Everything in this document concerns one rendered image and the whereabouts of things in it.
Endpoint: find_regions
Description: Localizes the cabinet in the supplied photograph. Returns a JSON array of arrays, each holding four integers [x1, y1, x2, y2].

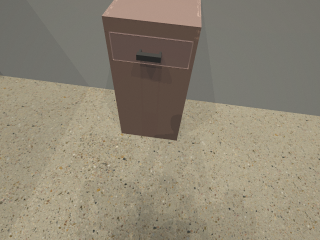
[[102, 0, 202, 141]]

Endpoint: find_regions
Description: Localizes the handle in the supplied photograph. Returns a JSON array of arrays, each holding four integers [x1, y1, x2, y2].
[[136, 49, 162, 63]]

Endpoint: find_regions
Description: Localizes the drawer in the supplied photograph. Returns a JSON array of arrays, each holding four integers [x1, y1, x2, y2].
[[110, 31, 193, 68]]

